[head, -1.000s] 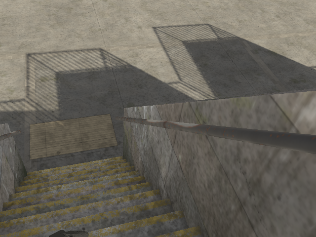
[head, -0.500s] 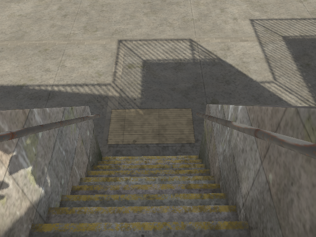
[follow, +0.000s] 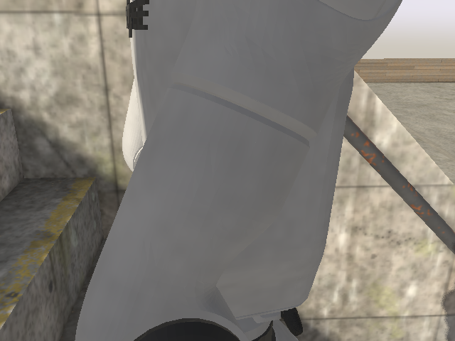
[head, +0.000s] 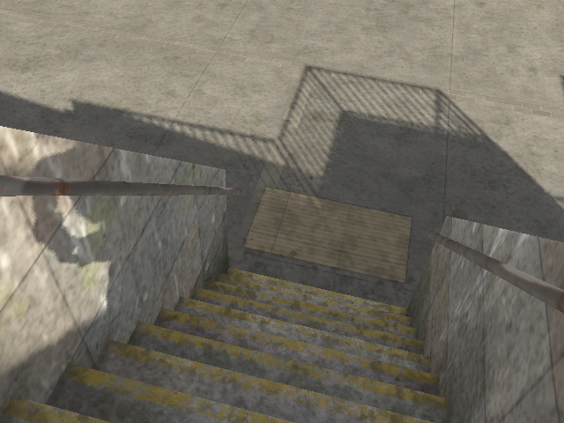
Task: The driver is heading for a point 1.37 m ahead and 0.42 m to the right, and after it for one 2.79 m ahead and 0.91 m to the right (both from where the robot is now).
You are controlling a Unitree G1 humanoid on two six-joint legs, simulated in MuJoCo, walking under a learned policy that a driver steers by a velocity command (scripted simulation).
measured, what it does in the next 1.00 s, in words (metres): goes down, turning right: right foot 0.22 m lower, then left foot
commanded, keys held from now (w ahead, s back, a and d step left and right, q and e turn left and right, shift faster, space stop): e+shift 0.68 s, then shift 0.20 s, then q+shift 0.12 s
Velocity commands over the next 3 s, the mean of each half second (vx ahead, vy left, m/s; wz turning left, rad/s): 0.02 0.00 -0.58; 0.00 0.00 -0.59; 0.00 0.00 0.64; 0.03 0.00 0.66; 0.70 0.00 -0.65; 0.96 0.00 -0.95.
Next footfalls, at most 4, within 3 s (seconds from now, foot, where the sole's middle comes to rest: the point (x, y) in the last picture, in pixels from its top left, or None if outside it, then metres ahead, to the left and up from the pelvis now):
0.08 right None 0.12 -0.19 -0.89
0.60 left None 0.20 0.05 -0.89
1.34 right None -0.04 -0.13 -0.67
1.96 left None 0.19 0.16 -0.72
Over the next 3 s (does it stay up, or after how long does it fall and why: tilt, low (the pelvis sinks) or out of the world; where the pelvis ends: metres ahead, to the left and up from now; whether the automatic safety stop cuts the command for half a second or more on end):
stays up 0.46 0.09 -0.42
